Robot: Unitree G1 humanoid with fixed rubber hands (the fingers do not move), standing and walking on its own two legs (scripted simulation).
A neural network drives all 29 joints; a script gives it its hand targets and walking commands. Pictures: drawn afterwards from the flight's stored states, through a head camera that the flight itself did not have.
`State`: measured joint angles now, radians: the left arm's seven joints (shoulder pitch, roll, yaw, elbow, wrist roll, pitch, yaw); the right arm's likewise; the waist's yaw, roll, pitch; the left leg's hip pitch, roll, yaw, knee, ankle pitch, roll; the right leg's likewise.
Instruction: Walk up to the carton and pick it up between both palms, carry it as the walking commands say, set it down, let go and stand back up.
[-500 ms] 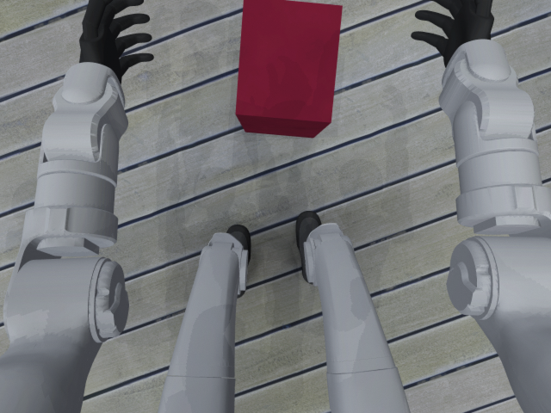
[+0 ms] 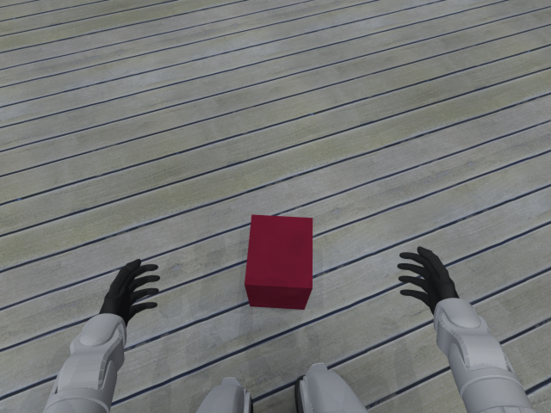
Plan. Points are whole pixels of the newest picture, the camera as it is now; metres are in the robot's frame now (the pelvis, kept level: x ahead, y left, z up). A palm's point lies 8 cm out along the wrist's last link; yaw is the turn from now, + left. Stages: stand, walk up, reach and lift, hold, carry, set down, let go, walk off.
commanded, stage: let go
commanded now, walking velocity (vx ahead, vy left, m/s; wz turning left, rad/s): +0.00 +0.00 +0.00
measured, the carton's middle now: (279, 264) +0.53 -0.03 -0.60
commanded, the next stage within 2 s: stand in 0.70 s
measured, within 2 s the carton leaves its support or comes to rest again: neither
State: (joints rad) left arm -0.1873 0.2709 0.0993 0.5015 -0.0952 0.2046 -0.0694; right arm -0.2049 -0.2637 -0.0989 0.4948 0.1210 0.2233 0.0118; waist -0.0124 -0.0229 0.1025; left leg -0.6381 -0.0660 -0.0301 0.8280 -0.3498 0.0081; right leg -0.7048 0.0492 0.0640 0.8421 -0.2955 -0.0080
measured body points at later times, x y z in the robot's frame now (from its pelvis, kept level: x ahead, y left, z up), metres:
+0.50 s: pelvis +0.05 -0.01 +0.03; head +0.06 -0.01 +0.48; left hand +0.22 +0.24 -0.04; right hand +0.22 -0.26 -0.03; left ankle +0.04 +0.12 -0.70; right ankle +0.07 -0.10 -0.70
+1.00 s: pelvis +0.07 +0.02 +0.03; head +0.01 +0.03 +0.48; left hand +0.23 +0.27 -0.05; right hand +0.22 -0.26 -0.03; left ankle +0.04 +0.12 -0.70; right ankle +0.07 -0.10 -0.70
